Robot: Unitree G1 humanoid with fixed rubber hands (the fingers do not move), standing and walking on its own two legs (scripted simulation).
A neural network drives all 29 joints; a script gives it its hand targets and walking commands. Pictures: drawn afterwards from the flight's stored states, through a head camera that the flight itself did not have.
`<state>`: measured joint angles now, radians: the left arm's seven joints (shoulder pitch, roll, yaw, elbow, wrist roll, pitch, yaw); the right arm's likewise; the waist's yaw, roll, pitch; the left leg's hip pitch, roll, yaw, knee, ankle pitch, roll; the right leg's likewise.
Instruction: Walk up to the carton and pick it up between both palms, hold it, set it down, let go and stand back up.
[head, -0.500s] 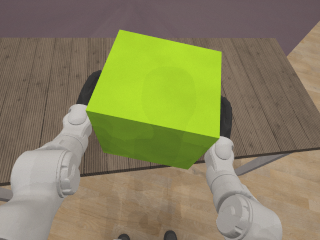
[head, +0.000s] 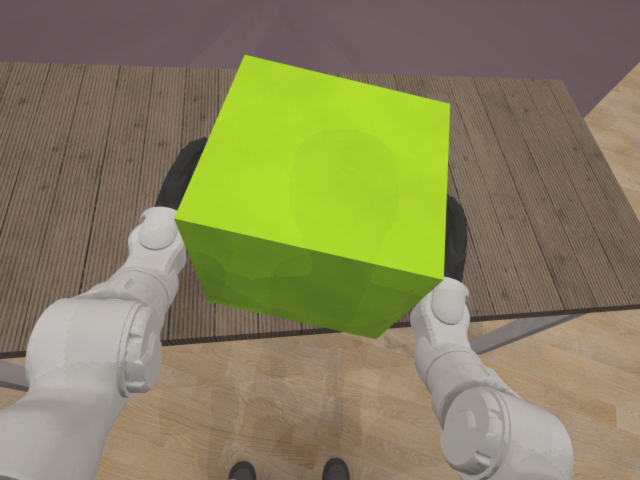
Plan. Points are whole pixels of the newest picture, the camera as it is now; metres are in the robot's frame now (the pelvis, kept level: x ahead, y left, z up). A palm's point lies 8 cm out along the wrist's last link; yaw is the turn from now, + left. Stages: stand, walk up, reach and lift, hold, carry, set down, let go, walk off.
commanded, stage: reach and lift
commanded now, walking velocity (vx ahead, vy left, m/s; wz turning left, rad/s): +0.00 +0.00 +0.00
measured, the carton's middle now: (317, 212) +0.46 -0.01 -0.01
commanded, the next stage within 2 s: none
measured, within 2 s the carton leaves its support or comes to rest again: leaves its support in 0.60 s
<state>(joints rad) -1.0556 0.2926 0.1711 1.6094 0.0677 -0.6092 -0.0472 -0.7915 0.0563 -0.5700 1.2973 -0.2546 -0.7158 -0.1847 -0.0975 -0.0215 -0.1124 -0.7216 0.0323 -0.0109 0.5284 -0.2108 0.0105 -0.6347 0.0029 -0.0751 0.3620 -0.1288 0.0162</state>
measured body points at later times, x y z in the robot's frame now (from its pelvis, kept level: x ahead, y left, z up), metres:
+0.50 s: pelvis +0.00 +0.00 -0.01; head +0.11 +0.04 +0.43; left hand +0.46 +0.17 +0.01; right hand +0.39 -0.18 +0.01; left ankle +0.00 +0.10 -0.73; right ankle +0.00 -0.14 -0.73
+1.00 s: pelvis -0.01 +0.01 +0.01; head -0.01 +0.03 +0.46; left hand +0.44 +0.16 +0.14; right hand +0.38 -0.18 +0.12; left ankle +0.00 +0.10 -0.73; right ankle +0.00 -0.14 -0.73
